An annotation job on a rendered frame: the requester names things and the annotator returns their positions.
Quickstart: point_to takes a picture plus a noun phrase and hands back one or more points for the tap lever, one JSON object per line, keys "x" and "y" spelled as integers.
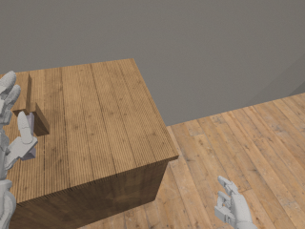
{"x": 32, "y": 153}

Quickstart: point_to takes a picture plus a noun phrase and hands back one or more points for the right robot hand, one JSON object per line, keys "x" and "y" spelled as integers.
{"x": 236, "y": 208}

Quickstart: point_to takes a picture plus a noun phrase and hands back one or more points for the left robot hand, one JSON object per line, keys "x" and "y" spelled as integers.
{"x": 21, "y": 146}

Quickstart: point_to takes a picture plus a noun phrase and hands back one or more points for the counter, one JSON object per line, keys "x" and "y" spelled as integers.
{"x": 102, "y": 145}

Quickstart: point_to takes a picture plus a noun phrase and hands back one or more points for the left robot forearm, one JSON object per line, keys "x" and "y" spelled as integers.
{"x": 7, "y": 203}

